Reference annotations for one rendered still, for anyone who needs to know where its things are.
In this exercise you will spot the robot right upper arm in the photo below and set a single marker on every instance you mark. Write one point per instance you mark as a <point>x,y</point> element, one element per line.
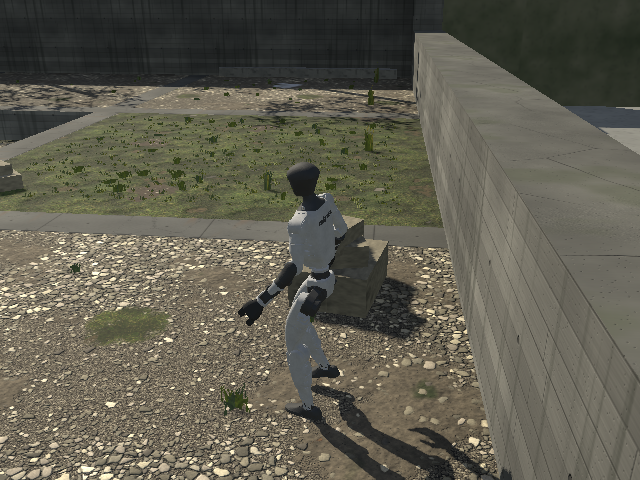
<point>340,227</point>

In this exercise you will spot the robot right forearm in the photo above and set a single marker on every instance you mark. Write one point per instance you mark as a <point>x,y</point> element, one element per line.
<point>338,241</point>

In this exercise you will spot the robot right foot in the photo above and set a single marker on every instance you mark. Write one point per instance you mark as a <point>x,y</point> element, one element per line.
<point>332,371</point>

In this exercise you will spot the robot left forearm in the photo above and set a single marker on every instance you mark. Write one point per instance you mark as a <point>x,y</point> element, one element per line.
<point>284,279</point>

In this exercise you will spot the left robot hand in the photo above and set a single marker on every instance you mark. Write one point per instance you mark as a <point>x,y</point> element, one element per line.
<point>252,309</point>

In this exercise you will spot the robot left upper arm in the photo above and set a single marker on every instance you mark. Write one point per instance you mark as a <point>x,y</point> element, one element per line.
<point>297,229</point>

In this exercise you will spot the robot torso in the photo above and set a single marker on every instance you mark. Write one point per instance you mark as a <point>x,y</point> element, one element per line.
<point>319,249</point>

